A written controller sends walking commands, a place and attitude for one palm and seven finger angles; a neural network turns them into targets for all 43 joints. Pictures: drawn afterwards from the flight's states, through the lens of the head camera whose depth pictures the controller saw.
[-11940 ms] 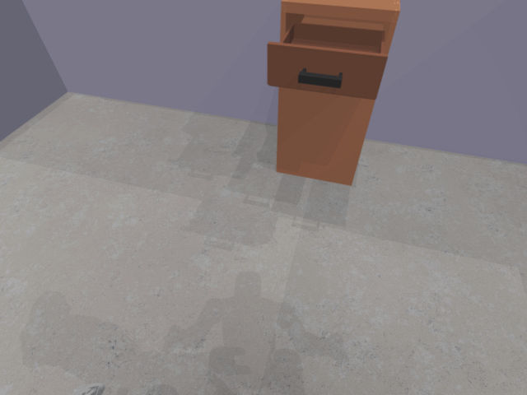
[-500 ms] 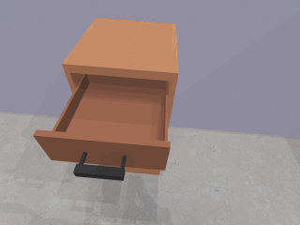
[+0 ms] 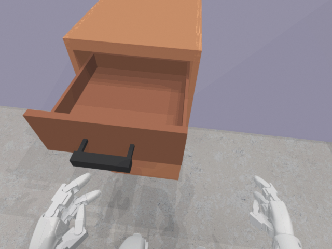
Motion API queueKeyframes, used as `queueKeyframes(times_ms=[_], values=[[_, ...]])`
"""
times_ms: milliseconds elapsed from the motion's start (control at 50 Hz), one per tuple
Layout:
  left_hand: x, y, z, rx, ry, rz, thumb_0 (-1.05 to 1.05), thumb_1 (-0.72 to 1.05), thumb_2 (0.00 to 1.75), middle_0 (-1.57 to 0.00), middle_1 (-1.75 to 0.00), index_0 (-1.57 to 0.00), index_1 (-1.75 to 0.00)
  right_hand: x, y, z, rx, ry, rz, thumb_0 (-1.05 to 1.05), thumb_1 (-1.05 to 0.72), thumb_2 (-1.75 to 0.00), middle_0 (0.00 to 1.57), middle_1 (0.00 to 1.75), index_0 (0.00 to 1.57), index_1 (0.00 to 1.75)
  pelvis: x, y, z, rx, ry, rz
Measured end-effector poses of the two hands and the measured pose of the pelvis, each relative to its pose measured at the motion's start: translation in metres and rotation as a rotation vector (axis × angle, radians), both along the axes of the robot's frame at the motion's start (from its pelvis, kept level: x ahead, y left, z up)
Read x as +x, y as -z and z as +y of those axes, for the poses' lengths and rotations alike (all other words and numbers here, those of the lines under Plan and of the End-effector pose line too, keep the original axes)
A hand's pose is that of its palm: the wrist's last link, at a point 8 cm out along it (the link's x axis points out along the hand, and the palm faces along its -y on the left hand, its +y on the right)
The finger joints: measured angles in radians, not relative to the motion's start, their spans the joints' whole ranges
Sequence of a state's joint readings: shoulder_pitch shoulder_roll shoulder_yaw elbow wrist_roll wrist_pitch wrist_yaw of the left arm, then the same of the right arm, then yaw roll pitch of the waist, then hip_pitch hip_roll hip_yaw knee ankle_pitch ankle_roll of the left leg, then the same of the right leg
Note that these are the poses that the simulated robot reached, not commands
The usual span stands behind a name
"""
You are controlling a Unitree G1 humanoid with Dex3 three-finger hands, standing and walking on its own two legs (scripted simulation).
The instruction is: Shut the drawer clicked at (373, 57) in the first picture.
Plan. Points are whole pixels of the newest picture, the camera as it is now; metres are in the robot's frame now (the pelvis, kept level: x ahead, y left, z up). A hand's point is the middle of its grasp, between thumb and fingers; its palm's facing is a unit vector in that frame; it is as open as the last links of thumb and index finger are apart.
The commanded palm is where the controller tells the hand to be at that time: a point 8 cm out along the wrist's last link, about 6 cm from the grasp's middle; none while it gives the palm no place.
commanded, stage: raise the hand and make a fist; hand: left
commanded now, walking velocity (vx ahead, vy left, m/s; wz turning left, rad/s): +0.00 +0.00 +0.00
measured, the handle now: (104, 153) +0.32 +0.18 +0.06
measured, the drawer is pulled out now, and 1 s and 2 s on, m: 0.29 0.29 0.29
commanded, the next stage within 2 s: bring the fist close to the handle in 1.50 s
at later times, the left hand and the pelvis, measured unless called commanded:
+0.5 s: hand (83, 219) +0.16 +0.17 +0.09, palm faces -0.01 -1.00 -0.07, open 3.6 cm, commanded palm +0.12 +0.22 +0.10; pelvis +0.01 -0.01 +0.01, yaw +0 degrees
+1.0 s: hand (75, 221) +0.15 +0.16 +0.14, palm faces -0.01 -1.00 -0.06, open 3.2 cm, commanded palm +0.10 +0.21 +0.15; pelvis +0.02 +0.01 +0.03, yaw +1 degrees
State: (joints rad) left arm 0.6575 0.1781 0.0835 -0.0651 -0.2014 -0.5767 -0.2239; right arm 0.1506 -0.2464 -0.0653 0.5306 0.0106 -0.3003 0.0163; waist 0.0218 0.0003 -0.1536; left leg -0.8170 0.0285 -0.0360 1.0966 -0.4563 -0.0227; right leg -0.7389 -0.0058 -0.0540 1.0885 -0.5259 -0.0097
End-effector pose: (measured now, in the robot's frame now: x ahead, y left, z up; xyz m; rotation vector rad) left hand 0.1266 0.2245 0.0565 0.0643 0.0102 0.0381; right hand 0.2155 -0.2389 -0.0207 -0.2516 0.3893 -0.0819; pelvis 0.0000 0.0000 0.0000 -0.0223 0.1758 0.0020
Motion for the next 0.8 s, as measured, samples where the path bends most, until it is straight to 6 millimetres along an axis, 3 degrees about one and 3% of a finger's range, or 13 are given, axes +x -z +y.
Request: queueKeyframes(times_ms=[120,260,360,460,600,800], values=[[0.001,0.001,-0.010,-0.017,0.032,0.014,0.01,0.90,0.90,-0.55,-0.68,-0.49,-0.64,0.010,0.018,0.010,0.054,0.008,0.016,0.01,-0.91,-0.89,0.20,0.30,0.20,0.30,-0.004,0.012,-0.010,-0.007,-0.017,0.003],[0.018,-0.019,-0.007,0.010,0.031,0.059,0.01,0.90,0.90,-0.69,-0.83,-0.68,-0.82,-0.020,0.037,0.017,0.125,0.060,0.144,0.02,-0.90,-0.89,0.20,0.30,0.20,0.30,0.003,0.001,-0.017,-0.005,-0.017,-0.003],[0.023,-0.029,-0.003,0.015,0.048,0.080,0.01,0.90,0.90,-0.79,-0.94,-0.78,-0.93,-0.043,0.043,0.006,0.130,0.123,0.212,0.02,-0.90,-0.89,0.20,0.30,0.20,0.30,0.009,-0.008,-0.016,0.004,-0.009,-0.007],[0.019,-0.035,-0.001,0.009,0.045,0.096,0.01,0.90,0.90,-0.88,-1.05,-0.89,-1.04,-0.052,0.037,-0.009,0.095,0.169,0.218,0.02,-0.90,-0.89,0.20,0.30,0.20,0.30,0.013,-0.013,-0.011,0.007,-0.003,-0.011],[0.013,-0.048,-0.005,-0.003,0.052,0.051,0.01,0.90,0.90,-1.02,-1.20,-1.03,-1.20,-0.034,0.018,-0.011,0.064,0.161,0.143,0.02,-0.90,-0.89,0.20,0.30,0.20,0.30,0.017,-0.016,-0.002,0.002,-0.003,-0.022],[0.006,-0.068,-0.006,-0.007,0.040,0.021,0.01,0.90,0.90,-1.22,-1.42,-1.23,-1.41,0.006,-0.009,0.030,0.124,0.058,0.020,0.02,-0.90,-0.90,0.20,0.30,0.20,0.30,0.021,-0.020,0.007,-0.007,-0.007,-0.052]])
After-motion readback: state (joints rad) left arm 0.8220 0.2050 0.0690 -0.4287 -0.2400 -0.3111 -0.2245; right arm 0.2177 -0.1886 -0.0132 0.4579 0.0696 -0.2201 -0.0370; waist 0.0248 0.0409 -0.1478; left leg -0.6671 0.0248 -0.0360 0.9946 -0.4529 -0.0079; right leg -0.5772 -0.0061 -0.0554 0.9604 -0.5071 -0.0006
